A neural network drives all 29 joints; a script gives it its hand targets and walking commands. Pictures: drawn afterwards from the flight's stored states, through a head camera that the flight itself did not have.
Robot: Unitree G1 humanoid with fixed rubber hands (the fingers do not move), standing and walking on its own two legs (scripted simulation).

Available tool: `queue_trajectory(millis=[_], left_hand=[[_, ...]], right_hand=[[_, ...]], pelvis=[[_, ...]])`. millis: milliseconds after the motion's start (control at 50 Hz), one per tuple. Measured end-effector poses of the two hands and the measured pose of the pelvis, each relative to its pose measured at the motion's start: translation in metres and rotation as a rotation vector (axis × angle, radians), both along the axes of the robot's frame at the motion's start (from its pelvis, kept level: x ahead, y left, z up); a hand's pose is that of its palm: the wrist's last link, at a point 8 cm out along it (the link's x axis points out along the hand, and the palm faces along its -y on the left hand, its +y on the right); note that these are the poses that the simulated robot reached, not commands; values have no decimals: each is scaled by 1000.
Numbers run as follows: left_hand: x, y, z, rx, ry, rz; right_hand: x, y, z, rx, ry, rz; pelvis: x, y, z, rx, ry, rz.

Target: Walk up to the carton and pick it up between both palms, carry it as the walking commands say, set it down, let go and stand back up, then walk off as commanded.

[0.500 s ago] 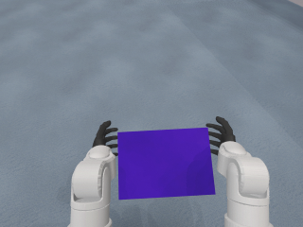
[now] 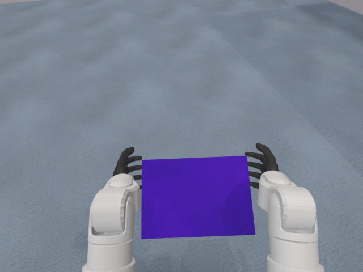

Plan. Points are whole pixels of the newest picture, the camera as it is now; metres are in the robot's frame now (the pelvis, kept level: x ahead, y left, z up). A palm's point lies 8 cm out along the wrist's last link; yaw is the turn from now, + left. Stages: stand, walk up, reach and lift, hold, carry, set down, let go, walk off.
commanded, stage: carry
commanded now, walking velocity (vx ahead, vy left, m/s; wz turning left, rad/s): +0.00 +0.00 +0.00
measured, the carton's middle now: (193, 194) +0.30 +0.00 -0.01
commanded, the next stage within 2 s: none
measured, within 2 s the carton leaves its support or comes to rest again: neither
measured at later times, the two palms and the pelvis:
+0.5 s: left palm (123, 182) +0.28 +0.15 +0.07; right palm (262, 179) +0.29 -0.14 +0.08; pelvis +0.00 +0.01 +0.00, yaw +0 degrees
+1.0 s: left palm (109, 186) +0.26 +0.17 +0.09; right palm (256, 184) +0.26 -0.12 +0.09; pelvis +0.01 +0.03 -0.01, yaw +0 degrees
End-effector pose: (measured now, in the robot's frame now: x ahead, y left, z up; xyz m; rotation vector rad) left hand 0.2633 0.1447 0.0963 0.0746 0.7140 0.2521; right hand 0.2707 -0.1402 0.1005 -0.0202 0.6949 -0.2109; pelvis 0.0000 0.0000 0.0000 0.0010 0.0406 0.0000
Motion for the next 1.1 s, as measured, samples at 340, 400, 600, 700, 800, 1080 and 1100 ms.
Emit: queue_trajectory(millis=[340,400,600,700,800,1080,1100], left_hand=[[12,7,-15,6,6,-9],[13,7,-18,6,5,-12],[15,5,-24,4,-8,-22],[15,3,-25,4,-15,-26],[6,1,-11,-6,-58,-18],[-10,51,-10,-32,-16,-32],[-11,57,-12,-34,-10,-29]], right_hand=[[12,6,-16,17,7,6],[13,5,-19,20,6,8],[16,2,-26,27,-9,9],[15,0,-26,29,-16,9],[7,-1,-13,29,-62,-5],[-13,49,-8,-1,-23,-25],[-13,56,-9,-4,-16,-22]], pelvis=[[2,6,1,5,7,5],[2,6,1,6,6,5],[4,4,0,6,4,5],[5,3,0,6,3,4],[5,3,-1,7,6,7],[3,58,-9,27,-3,2],[2,64,-9,26,1,1]])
